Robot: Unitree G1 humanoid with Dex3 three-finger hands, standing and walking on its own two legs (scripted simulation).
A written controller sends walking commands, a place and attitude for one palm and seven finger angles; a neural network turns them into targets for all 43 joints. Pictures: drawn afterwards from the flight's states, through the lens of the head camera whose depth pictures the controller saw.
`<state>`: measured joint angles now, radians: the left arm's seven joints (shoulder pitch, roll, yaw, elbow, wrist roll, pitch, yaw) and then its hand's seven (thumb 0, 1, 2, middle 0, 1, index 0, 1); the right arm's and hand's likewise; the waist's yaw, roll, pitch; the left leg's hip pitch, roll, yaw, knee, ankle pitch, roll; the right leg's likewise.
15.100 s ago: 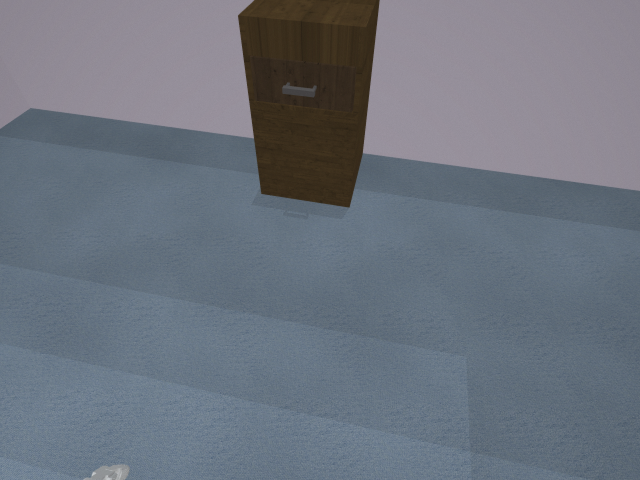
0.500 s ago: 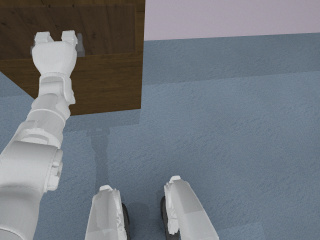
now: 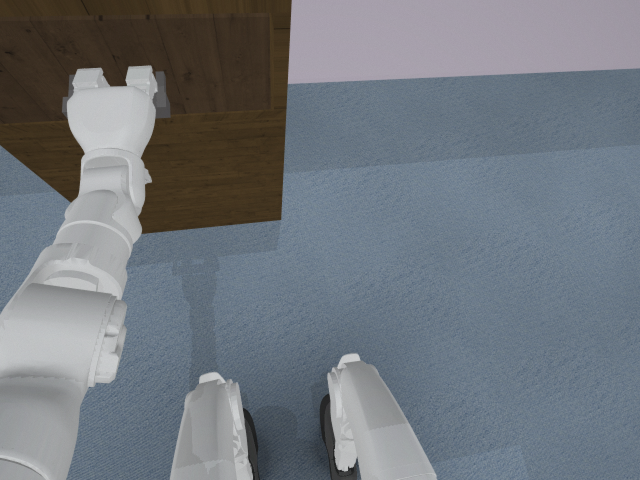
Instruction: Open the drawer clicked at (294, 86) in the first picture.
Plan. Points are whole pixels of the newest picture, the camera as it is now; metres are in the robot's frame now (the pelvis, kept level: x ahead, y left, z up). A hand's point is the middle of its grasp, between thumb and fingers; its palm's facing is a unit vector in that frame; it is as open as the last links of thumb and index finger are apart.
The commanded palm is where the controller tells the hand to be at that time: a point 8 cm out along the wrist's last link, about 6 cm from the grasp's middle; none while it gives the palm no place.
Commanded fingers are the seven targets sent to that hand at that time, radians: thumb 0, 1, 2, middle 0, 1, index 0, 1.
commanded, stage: close the thumb around the handle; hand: left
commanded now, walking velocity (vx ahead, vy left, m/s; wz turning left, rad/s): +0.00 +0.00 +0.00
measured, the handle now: (118, 94) +0.61 +0.19 -0.02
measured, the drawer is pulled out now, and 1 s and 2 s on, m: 0.00 0.04 0.15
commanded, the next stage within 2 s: pull the drawer open in 0.40 s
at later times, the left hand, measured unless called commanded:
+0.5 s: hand (131, 142) +0.55 +0.18 -0.04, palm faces -0.04 +0.00 -1.00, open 5.9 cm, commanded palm +0.53 +0.15 +0.00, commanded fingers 0.00 0.90 0.90 -0.40 -1.35 -0.40 -1.35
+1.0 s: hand (131, 171) +0.51 +0.18 -0.04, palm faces -0.06 -0.01 -1.00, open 5.9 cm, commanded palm +0.48 +0.16 +0.00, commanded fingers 0.00 0.90 0.90 -0.40 -1.35 -0.40 -1.35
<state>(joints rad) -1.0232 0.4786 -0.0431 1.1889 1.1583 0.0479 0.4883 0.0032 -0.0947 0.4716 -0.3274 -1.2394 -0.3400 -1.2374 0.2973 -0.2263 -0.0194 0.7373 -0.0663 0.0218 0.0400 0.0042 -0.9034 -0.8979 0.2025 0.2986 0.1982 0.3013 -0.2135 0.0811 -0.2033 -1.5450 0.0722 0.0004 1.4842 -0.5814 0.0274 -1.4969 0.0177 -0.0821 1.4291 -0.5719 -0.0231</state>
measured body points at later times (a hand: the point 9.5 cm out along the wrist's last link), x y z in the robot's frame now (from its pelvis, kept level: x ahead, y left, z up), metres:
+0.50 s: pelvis +0.00 +0.00 +0.00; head +0.20 +0.01 +0.40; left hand +0.54 +0.18 +0.01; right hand +0.00 -0.26 -0.12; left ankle +0.03 +0.11 -0.57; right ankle +0.04 -0.11 -0.57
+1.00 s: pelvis +0.01 +0.00 +0.02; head +0.19 +0.00 +0.43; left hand +0.50 +0.18 +0.01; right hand +0.04 -0.26 -0.12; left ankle +0.03 +0.11 -0.57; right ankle +0.04 -0.11 -0.57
